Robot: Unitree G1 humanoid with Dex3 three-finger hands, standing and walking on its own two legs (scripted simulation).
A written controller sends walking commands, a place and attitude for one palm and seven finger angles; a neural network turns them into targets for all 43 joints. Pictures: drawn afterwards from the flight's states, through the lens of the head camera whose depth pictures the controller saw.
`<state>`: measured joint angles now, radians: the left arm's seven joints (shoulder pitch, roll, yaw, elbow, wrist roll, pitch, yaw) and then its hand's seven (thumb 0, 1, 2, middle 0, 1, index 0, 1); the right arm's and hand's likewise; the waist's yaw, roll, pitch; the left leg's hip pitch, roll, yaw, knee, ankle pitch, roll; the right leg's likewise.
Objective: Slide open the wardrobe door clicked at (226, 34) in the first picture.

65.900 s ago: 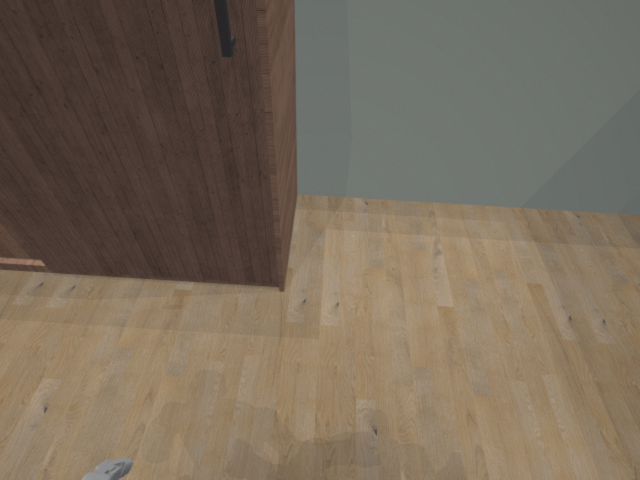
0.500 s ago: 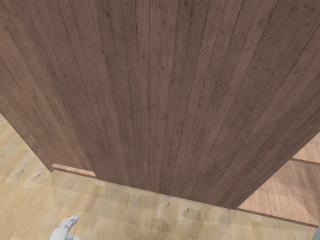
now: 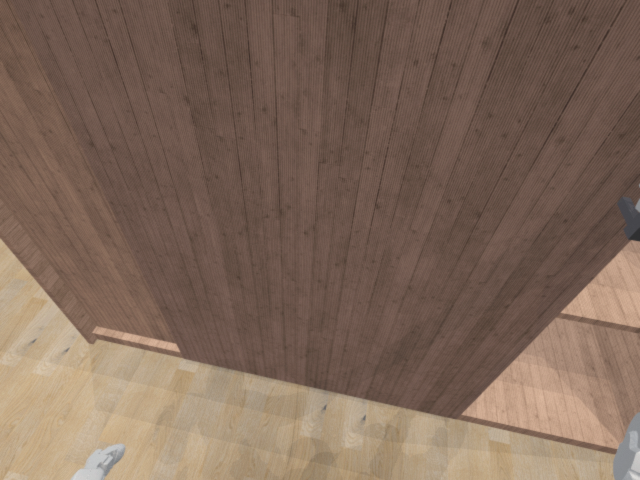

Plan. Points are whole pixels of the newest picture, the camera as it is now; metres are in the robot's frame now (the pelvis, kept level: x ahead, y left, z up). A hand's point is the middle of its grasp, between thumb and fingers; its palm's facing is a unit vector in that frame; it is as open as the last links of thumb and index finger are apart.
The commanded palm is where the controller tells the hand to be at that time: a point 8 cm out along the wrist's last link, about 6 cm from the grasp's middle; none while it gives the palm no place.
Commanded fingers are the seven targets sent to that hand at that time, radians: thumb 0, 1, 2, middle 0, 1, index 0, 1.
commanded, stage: stop walking and hold the door there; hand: right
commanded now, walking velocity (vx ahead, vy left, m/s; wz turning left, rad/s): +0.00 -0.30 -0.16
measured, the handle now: out of the picture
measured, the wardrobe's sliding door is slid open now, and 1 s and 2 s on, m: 0.50 0.50 0.50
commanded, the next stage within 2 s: loosen the grip on the handle in 1.38 s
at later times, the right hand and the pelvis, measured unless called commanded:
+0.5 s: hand out of the picture +0.40 -0.32 +0.20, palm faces +0.38 +0.91 -0.19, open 5.3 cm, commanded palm +0.37 -0.36 +0.19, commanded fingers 0.00 -0.90 -0.90 0.45 1.40 0.45 1.40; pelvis -0.04 -0.07 +0.00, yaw +0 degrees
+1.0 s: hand out of the picture +0.40 -0.32 +0.21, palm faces +0.36 +0.92 -0.17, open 5.5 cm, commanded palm +0.36 -0.35 +0.19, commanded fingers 0.00 -0.90 -0.90 0.45 1.40 0.45 1.40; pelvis -0.06 -0.06 +0.00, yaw +1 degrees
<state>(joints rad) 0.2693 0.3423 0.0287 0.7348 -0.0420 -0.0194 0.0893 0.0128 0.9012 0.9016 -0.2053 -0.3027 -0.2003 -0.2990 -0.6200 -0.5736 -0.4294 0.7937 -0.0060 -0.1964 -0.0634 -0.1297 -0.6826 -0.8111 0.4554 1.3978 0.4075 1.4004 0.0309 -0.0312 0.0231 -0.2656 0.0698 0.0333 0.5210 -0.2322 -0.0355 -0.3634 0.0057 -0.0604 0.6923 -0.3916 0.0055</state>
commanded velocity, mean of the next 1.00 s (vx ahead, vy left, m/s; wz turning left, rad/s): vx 0.07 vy -0.02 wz -0.03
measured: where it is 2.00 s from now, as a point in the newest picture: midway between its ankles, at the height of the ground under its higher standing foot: outside the picture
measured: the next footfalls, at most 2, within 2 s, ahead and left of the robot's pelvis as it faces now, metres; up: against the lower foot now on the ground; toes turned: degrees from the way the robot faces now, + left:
left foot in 0.40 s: -0.03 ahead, +0.01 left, +0.00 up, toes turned +5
right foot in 0.54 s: +0.07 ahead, -0.16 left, +0.00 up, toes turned +1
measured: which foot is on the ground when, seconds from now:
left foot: down 0.00-0.10, up 0.12-0.38, down 0.40-0.60, up 0.62-0.94, down 0.96-1.00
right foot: down 0.00-0.44, up 0.46-0.52, down 0.54-1.00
